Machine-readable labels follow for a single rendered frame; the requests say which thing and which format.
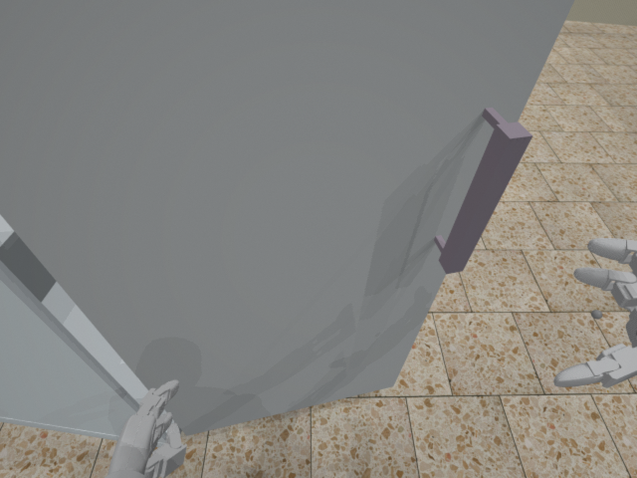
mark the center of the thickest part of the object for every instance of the robot left hand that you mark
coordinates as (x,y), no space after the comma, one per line
(140,434)

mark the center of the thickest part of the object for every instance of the robot right hand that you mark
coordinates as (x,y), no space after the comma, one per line
(617,363)

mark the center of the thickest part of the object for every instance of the fridge door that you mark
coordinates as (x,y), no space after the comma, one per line
(243,195)

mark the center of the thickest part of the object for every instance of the handle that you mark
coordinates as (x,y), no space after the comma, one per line
(504,151)

